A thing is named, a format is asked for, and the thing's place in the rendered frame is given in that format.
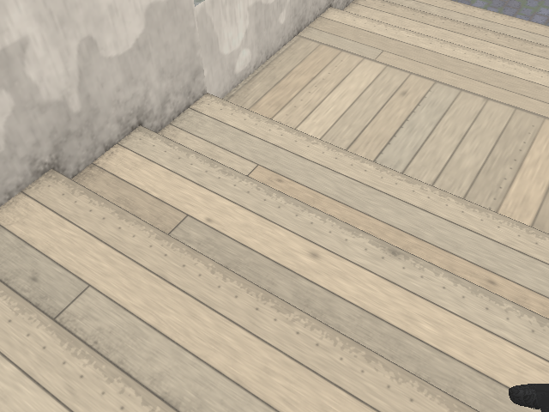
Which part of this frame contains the robot right hand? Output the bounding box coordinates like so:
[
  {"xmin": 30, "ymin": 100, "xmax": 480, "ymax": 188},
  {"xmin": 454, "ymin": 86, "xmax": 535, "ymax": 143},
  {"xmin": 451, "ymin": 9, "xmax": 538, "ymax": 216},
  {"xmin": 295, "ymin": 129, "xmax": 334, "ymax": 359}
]
[{"xmin": 509, "ymin": 384, "xmax": 549, "ymax": 412}]

